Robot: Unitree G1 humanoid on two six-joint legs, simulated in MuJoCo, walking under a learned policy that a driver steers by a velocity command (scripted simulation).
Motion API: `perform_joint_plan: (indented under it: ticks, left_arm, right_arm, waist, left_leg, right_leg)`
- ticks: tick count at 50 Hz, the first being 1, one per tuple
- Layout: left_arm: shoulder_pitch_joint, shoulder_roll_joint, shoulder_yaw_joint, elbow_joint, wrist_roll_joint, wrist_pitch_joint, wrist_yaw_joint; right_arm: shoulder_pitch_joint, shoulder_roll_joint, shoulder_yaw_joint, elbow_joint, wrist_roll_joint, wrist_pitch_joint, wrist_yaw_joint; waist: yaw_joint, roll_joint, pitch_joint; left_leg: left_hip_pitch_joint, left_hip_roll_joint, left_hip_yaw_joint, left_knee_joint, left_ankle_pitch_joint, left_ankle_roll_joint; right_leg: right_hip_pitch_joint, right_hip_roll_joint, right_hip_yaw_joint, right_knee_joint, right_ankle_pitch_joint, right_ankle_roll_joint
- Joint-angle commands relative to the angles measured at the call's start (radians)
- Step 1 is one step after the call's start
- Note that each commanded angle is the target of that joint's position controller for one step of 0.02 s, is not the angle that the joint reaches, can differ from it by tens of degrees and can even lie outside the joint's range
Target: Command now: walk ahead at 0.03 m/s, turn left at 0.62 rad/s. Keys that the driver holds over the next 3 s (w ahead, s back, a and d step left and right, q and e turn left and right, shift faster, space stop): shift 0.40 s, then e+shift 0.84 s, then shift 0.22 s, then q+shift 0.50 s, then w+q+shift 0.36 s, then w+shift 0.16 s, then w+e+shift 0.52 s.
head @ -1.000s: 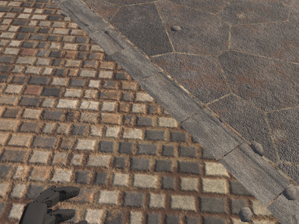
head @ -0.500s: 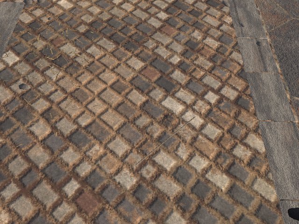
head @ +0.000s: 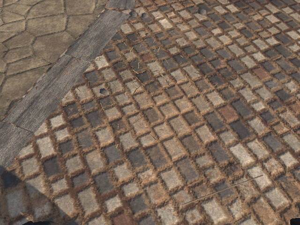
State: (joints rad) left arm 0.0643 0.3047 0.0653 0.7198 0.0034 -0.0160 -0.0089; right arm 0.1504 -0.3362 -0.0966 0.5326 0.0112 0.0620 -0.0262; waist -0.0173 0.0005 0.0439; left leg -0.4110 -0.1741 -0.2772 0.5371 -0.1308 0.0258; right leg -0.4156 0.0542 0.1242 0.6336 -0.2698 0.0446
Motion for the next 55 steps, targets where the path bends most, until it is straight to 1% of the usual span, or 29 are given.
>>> perform_joint_plan:
  ticks: [1, 2, 3, 4, 5, 6, 7, 11, 13, 15, 18, 19, 20, 21, 22, 24, 26, 28, 29, 33, 36, 38, 39, 40, 41, 42, 44, 48, 55]
  left_arm:
    - [0.063, 0.103, 0.035, -0.051, 0.014, -0.015, -0.003]
    - [0.046, 0.161, 0.043, -0.074, 0.033, -0.008, 0.002]
    - [0.045, 0.218, 0.056, -0.073, 0.061, -0.007, 0.004]
    - [-0.004, 0.173, 0.046, -0.099, 0.049, -0.013, 0.009]
    - [-0.033, 0.129, 0.033, -0.108, 0.030, -0.012, 0.016]
    - [-0.043, 0.107, 0.024, -0.114, 0.015, -0.009, 0.020]
    - [-0.037, 0.099, 0.017, -0.109, 0.002, -0.006, 0.023]
    - [0.038, 0.074, 0.003, -0.085, 0.010, 0.007, 0.025]
    - [0.058, 0.094, 0.007, -0.074, 0.008, 0.014, 0.023]
    - [0.101, 0.127, 0.016, -0.058, 0.002, 0.022, 0.021]
    - [0.135, 0.113, 0.007, -0.035, -0.022, 0.022, 0.020]
    - [0.165, 0.100, 0.001, -0.027, -0.019, 0.010, 0.017]
    - [0.166, 0.058, -0.014, -0.045, 0.012, -0.010, 0.006]
    - [0.159, -0.005, -0.032, -0.045, 0.018, -0.022, -0.002]
    - [0.100, 0.039, -0.027, -0.041, 0.020, -0.022, -0.006]
    - [0.030, 0.096, -0.005, -0.065, -0.011, -0.007, -0.003]
    - [0.061, 0.108, 0.006, -0.079, -0.024, 0.010, 0.000]
    - [0.068, 0.095, 0.015, -0.094, -0.026, 0.022, -0.001]
    - [0.072, 0.089, 0.020, -0.101, -0.027, 0.032, -0.003]
    - [0.105, 0.057, 0.013, -0.114, -0.027, 0.062, -0.018]
    - [0.123, 0.081, 0.025, -0.139, -0.035, 0.065, -0.039]
    - [0.211, 0.101, 0.047, -0.123, -0.030, 0.067, -0.030]
    - [0.264, 0.190, 0.079, -0.126, -0.023, 0.062, -0.011]
    - [0.270, 0.353, 0.106, -0.166, 0.001, 0.042, -0.003]
    - [0.306, 0.288, 0.086, -0.174, 0.028, 0.015, -0.018]
    - [0.268, 0.257, 0.074, -0.172, 0.024, -0.003, -0.017]
    - [0.166, 0.207, 0.061, -0.184, -0.025, 0.005, 0.007]
    - [0.128, 0.194, 0.053, -0.212, -0.017, 0.034, 0.044]
    - [0.132, 0.209, 0.065, -0.225, -0.024, 0.056, 0.061]
  right_arm:
    - [0.005, -0.096, -0.020, -0.060, 0.004, -0.009, -0.001]
    - [0.075, -0.042, -0.003, -0.049, -0.005, -0.009, -0.001]
    - [0.046, -0.102, -0.022, -0.083, 0.003, -0.024, -0.002]
    - [0.057, -0.180, -0.045, -0.056, -0.014, -0.034, -0.002]
    - [0.060, -0.190, -0.051, -0.025, -0.008, -0.030, -0.001]
    - [0.073, -0.153, -0.042, 0.001, -0.009, -0.020, -0.005]
    - [0.082, -0.118, -0.030, 0.008, -0.012, -0.014, -0.004]
    - [0.021, -0.041, 0.005, -0.001, 0.000, -0.025, -0.003]
    - [0.002, -0.012, 0.021, -0.002, -0.006, -0.029, 0.001]
    - [0.003, -0.024, 0.021, 0.011, 0.001, -0.032, 0.005]
    - [0.077, -0.031, 0.018, 0.066, -0.003, -0.037, 0.009]
    - [0.081, -0.061, 0.017, 0.060, -0.014, -0.039, 0.006]
    - [0.090, -0.124, 0.008, 0.053, -0.028, -0.037, -0.002]
    - [0.054, -0.061, 0.023, 0.086, -0.042, -0.039, 0.006]
    - [0.030, -0.006, 0.034, 0.068, -0.043, -0.046, 0.013]
    - [0.069, -0.098, 0.003, 0.079, -0.041, -0.047, 0.002]
    - [0.091, -0.127, -0.010, 0.081, -0.031, -0.047, -0.012]
    - [0.077, -0.097, -0.005, 0.062, -0.035, -0.050, -0.026]
    - [0.065, -0.088, -0.002, 0.059, -0.034, -0.055, -0.029]
    - [-0.051, -0.097, -0.016, 0.048, -0.010, -0.061, -0.023]
    - [-0.035, -0.115, -0.027, 0.058, -0.001, -0.052, -0.015]
    - [-0.019, -0.091, -0.024, 0.073, 0.017, -0.055, -0.008]
    - [0.028, -0.062, -0.018, 0.078, 0.000, -0.062, -0.002]
    - [-0.038, 0.009, 0.010, -0.004, -0.051, -0.069, -0.002]
    - [-0.106, -0.040, 0.003, -0.002, -0.040, -0.076, -0.005]
    - [-0.123, -0.060, -0.002, 0.002, -0.015, -0.079, -0.007]
    - [-0.114, -0.079, -0.009, 0.030, -0.026, -0.078, -0.021]
    - [-0.079, -0.047, -0.004, 0.069, -0.022, -0.077, -0.007]
    - [-0.136, -0.046, -0.001, 0.086, -0.010, -0.086, -0.003]
  waist:
    - [0.028, 0.133, -0.181]
    - [-0.014, -0.075, -0.181]
    - [-0.019, -0.311, -0.095]
    - [-0.030, -0.212, -0.075]
    - [-0.031, -0.134, -0.062]
    - [-0.030, -0.090, -0.058]
    - [-0.019, -0.086, -0.049]
    - [0.031, -0.136, -0.073]
    - [0.047, -0.187, -0.096]
    - [0.069, -0.221, -0.103]
    - [0.030, -0.185, -0.107]
    - [0.037, -0.141, -0.131]
    - [0.067, 0.032, -0.182]
    - [0.092, 0.182, -0.176]
    - [0.049, 0.129, -0.134]
    - [0.007, 0.138, -0.053]
    - [0.006, 0.189, -0.014]
    - [-0.013, 0.223, -0.020]
    - [-0.006, 0.188, -0.018]
    - [0.025, 0.124, -0.045]
    - [0.014, 0.131, -0.100]
    - [0.053, 0.074, -0.133]
    - [0.065, -0.106, -0.134]
    - [0.042, -0.403, -0.150]
    - [0.115, -0.237, -0.263]
    - [0.090, -0.160, -0.206]
    - [0.038, -0.055, -0.131]
    - [0.009, -0.080, -0.156]
    - [0.032, -0.139, -0.119]
  left_leg:
    - [0.057, 0.193, -0.220, -0.036, -0.088, 0.102]
    - [-0.032, 0.078, -0.088, 0.182, -0.388, 0.043]
    - [-0.171, -0.022, 0.058, 0.399, -0.510, -0.007]
    - [-0.180, 0.051, 0.032, 0.566, -0.436, -0.036]
    - [-0.163, 0.059, 0.042, 0.622, -0.368, -0.052]
    - [-0.156, 0.062, 0.059, 0.665, -0.327, -0.072]
    - [-0.170, 0.061, 0.065, 0.716, -0.296, -0.088]
    - [-0.134, 0.114, 0.141, 0.503, -0.279, -0.116]
    - [-0.029, 0.158, 0.198, 0.304, -0.314, -0.119]
    - [0.050, 0.154, 0.247, 0.154, -0.329, -0.112]
    - [0.230, 0.145, 0.259, -0.191, -0.060, -0.058]
    - [0.326, 0.203, 0.187, -0.195, 0.036, -0.022]
    - [0.410, 0.327, 0.067, -0.132, 0.276, 0.029]
    - [0.288, 0.344, 0.073, -0.119, 0.148, 0.087]
    - [0.262, 0.297, 0.110, -0.138, 0.007, 0.072]
    - [0.259, 0.297, 0.113, -0.156, -0.058, 0.058]
    - [0.234, 0.392, 0.067, -0.170, 0.047, 0.113]
    - [0.244, 0.514, 0.003, -0.182, 0.235, 0.201]
    - [0.259, 0.553, 0.001, -0.181, 0.325, 0.226]
    - [0.258, 0.479, 0.193, -0.147, 0.347, 0.165]
    - [0.287, 0.477, 0.268, -0.071, 0.352, 0.136]
    - [0.226, 0.438, 0.354, 0.098, 0.258, 0.067]
    - [0.050, 0.350, 0.424, 0.344, 0.034, -0.019]
    - [-0.313, 0.146, 0.370, 0.643, -0.561, -0.113]
    - [-0.336, 0.141, 0.173, 0.778, -0.594, -0.096]
    - [-0.352, 0.158, 0.152, 0.793, -0.514, -0.071]
    - [-0.346, 0.198, 0.143, 0.676, -0.336, -0.059]
    - [-0.228, 0.141, 0.154, 0.551, -0.182, -0.092]
    - [-0.196, 0.092, 0.110, 0.289, -0.141, -0.117]
  right_leg:
    - [0.227, -0.073, -0.011, -0.205, 0.124, -0.053]
    - [0.293, -0.278, 0.201, -0.297, 0.157, -0.129]
    - [0.192, -0.422, 0.463, -0.397, 0.166, -0.290]
    - [0.155, -0.433, 0.459, -0.383, 0.117, -0.315]
    - [0.134, -0.370, 0.343, -0.361, 0.090, -0.275]
    - [0.145, -0.309, 0.266, -0.347, 0.066, -0.239]
    - [0.159, -0.293, 0.238, -0.342, 0.095, -0.241]
    - [0.264, -0.230, 0.115, -0.328, 0.148, -0.238]
    - [0.276, -0.228, 0.092, -0.317, 0.161, -0.241]
    - [0.280, -0.246, 0.106, -0.298, 0.205, -0.252]
    - [0.237, -0.238, 0.092, -0.237, 0.311, -0.208]
    - [0.177, -0.229, 0.076, -0.218, 0.295, -0.154]
    - [0.106, -0.160, -0.015, -0.117, 0.209, -0.093]
    - [0.139, -0.104, -0.085, -0.176, 0.031, -0.042]
    - [0.149, -0.097, -0.082, -0.156, 0.062, -0.015]
    - [0.026, -0.058, -0.100, -0.061, 0.099, -0.024]
    - [-0.050, -0.054, -0.117, 0.050, 0.006, -0.032]
    - [-0.143, -0.075, -0.121, 0.305, -0.267, -0.025]
    - [-0.193, -0.104, -0.100, 0.414, -0.318, -0.017]
    - [-0.125, -0.152, -0.139, 0.312, -0.178, 0.006]
    - [-0.016, -0.107, -0.218, 0.141, -0.094, -0.016]
    - [0.155, -0.041, -0.240, -0.054, 0.059, -0.063]
    - [0.316, -0.103, -0.051, -0.160, 0.386, -0.132]
    - [0.453, -0.387, 0.489, -0.239, 0.694, -0.359]
    - [0.475, -0.442, 0.549, -0.288, 0.589, -0.433]
    - [0.434, -0.403, 0.463, -0.287, 0.494, -0.397]
    - [0.351, -0.306, 0.335, -0.279, 0.356, -0.292]
    - [0.277, -0.214, 0.263, -0.283, 0.361, -0.253]
    - [0.260, -0.167, 0.382, -0.272, 0.158, -0.229]
